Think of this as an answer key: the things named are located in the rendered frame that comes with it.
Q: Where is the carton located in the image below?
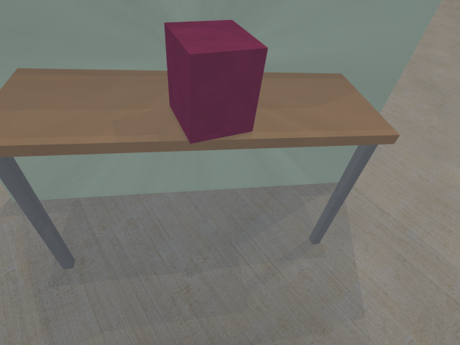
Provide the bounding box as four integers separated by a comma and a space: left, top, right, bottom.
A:
164, 20, 268, 144

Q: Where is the table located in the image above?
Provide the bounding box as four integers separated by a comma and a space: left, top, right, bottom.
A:
0, 68, 400, 269

